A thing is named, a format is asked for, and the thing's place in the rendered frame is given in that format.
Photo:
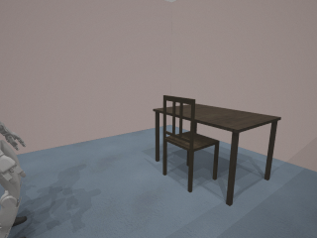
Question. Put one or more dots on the robot left hand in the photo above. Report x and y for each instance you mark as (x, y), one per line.
(10, 138)

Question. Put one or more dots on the robot right hand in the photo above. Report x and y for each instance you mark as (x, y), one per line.
(8, 164)

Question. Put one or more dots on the robot right thigh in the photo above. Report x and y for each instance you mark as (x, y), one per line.
(13, 189)

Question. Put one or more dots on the chair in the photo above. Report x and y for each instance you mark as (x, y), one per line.
(189, 141)

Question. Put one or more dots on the table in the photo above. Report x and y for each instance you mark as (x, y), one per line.
(235, 121)

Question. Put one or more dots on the robot left forearm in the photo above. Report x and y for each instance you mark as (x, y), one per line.
(4, 130)

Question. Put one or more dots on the right robot shin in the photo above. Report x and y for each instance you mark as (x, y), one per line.
(8, 213)

